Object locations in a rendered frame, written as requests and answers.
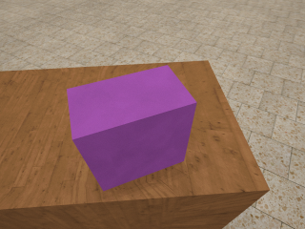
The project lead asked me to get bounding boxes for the pedestal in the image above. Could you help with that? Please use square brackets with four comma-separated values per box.
[0, 60, 270, 229]

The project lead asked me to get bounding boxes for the carton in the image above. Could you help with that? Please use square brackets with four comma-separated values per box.
[67, 65, 197, 191]

